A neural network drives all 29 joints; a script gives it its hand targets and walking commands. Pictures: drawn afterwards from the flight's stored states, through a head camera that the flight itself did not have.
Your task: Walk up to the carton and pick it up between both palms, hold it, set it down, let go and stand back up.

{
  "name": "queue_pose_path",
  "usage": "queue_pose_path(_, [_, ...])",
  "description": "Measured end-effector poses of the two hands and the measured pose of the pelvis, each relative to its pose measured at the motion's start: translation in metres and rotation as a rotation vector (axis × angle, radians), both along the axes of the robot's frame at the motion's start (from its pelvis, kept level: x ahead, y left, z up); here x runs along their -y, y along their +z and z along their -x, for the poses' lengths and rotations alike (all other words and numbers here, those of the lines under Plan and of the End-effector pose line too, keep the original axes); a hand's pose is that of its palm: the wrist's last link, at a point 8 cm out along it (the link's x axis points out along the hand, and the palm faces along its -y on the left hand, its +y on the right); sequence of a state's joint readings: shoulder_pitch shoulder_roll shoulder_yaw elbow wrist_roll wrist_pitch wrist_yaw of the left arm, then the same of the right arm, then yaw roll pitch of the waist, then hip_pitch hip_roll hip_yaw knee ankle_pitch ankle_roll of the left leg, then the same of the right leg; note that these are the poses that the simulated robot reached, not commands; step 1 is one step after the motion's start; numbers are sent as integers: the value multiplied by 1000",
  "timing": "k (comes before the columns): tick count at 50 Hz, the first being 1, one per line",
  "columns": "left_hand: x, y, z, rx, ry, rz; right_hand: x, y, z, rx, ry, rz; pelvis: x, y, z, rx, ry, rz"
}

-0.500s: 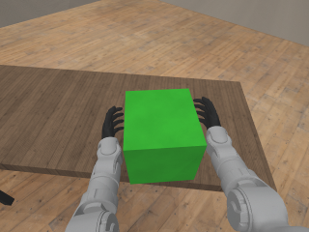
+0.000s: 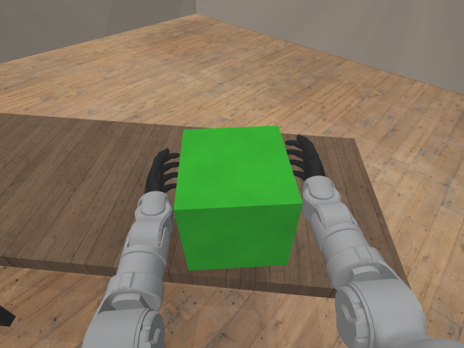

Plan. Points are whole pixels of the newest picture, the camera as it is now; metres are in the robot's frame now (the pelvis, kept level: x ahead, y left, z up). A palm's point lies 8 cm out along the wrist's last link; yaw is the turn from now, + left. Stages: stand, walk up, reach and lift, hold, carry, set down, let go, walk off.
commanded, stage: reach and lift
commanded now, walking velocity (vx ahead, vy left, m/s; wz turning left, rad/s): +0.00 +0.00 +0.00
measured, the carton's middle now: (234, 196) +0.40 +0.06 +0.05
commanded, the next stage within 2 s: hold in 1.20 s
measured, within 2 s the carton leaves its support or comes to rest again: neither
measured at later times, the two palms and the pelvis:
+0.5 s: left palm (154, 170) +0.36 +0.19 +0.15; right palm (323, 176) +0.38 -0.09 +0.15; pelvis -0.01 +0.01 +0.00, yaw +1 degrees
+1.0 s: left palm (157, 165) +0.36 +0.19 +0.16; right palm (329, 169) +0.37 -0.10 +0.17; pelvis -0.01 +0.01 +0.00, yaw +1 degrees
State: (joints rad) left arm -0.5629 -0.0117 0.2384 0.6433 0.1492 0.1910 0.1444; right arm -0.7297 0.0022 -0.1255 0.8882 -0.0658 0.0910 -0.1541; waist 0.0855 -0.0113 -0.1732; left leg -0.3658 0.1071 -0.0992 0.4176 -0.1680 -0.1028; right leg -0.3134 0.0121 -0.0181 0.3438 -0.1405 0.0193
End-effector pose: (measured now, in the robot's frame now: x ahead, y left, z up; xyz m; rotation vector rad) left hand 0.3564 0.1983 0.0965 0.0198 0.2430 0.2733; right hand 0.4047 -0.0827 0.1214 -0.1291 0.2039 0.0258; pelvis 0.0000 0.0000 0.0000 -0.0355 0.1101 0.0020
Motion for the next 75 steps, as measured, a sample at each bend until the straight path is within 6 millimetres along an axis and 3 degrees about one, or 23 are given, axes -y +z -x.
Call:
queue_pose_path(13, [6, 27, 3, -6, -68, -7, 9, 21, 21, -5, -69, -15, -9, 1, 10, 62, 10, -3])
queue_pose_path(24, [5, 51, -1, -2, -93, -8, 10, 26, 28, -5, -95, -33, -10, 1, 14, 78, 11, -4])
queue_pose_path(38, [1, 53, -9, 1, -102, -2, 6, 36, 20, -1, -106, -43, -12, 1, 10, 78, 13, -3])
queue_pose_path(59, [9, 64, -1, 1, -124, -1, 14, 48, 33, 0, -133, -68, -12, 1, 16, 107, 14, -3])
queue_pose_path(75, [9, 84, -1, 32, -117, 0, 14, 64, 33, 31, -130, -97, -12, 1, 16, 111, 14, -3])
